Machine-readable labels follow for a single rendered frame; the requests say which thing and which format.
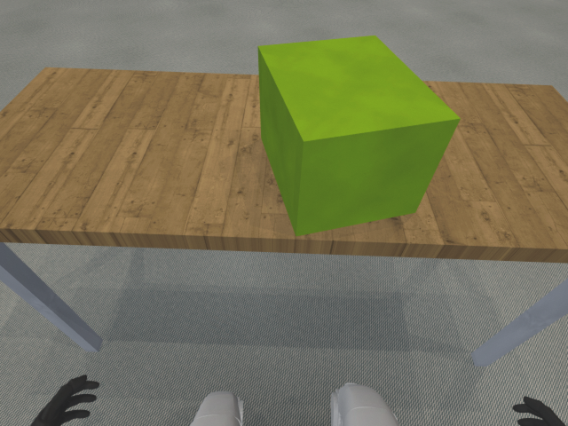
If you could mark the robot left hand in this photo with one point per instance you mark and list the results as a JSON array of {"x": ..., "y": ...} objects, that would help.
[{"x": 53, "y": 414}]

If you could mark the carton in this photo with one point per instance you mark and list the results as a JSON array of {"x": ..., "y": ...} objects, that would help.
[{"x": 352, "y": 134}]

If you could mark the left robot thigh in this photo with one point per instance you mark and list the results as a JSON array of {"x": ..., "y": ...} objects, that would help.
[{"x": 219, "y": 408}]

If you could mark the robot right hand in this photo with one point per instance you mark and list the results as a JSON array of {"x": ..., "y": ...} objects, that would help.
[{"x": 536, "y": 407}]

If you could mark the table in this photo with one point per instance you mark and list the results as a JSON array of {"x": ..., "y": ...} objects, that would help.
[{"x": 175, "y": 160}]

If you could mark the robot thigh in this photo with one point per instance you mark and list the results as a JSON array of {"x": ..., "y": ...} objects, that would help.
[
  {"x": 219, "y": 408},
  {"x": 359, "y": 405}
]

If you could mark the right robot thigh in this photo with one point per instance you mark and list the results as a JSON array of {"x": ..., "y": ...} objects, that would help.
[{"x": 359, "y": 405}]

